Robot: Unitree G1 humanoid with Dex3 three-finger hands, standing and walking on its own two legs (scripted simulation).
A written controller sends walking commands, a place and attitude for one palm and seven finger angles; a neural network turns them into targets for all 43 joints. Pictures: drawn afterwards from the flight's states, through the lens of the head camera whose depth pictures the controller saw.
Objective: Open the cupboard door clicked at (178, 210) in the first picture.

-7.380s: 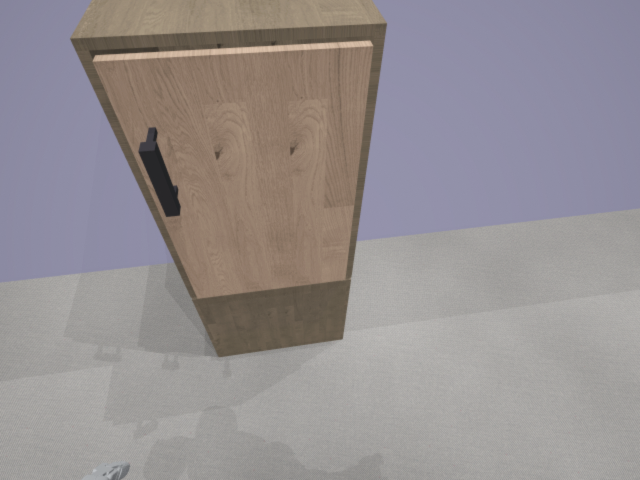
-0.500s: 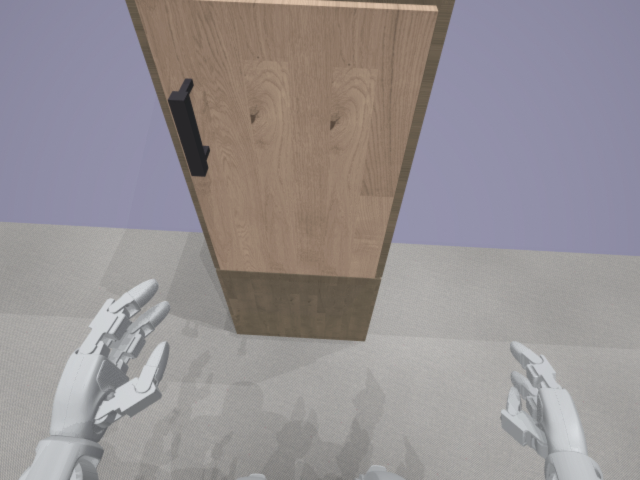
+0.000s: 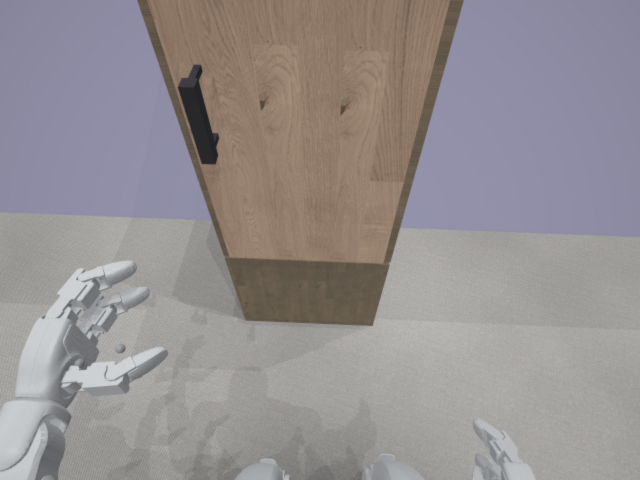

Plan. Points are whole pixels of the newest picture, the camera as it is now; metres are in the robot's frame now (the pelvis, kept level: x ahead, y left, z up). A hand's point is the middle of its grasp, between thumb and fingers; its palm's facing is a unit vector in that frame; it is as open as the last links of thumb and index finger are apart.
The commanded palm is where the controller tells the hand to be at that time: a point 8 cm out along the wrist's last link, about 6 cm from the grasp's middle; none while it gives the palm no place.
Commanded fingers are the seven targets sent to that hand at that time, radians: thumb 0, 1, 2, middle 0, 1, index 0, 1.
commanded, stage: raise the hand with hooked fingers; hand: left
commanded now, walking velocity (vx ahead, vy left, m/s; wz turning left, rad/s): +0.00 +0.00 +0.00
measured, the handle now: (203, 116) +0.59 +0.21 +0.11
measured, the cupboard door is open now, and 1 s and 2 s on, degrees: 0 0 0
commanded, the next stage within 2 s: move the hooked fingers beside the handle in 1.26 s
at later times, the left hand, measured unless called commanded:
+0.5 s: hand (70, 296) +0.29 +0.28 +0.11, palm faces +0.05 -1.00 -0.05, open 13.7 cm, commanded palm +0.26 +0.32 +0.11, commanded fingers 0.00 -0.50 0.30 -0.30 -1.20 -0.30 -1.20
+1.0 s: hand (71, 251) +0.32 +0.28 +0.13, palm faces +0.03 -1.00 -0.02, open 14.0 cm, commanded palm +0.29 +0.32 +0.14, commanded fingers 0.00 -0.50 0.30 -0.30 -1.20 -0.30 -1.20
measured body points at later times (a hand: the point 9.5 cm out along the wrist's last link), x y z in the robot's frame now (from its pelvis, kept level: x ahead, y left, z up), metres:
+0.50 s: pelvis +0.02 +0.02 +0.02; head +0.05 +0.02 +0.47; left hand +0.28 +0.33 +0.11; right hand +0.21 -0.20 -0.04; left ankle +0.01 +0.11 -0.68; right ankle +0.05 -0.10 -0.68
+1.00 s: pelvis +0.03 +0.01 +0.03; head +0.06 +0.00 +0.48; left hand +0.32 +0.33 +0.14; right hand +0.18 -0.24 -0.05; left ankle +0.01 +0.11 -0.68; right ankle +0.05 -0.10 -0.68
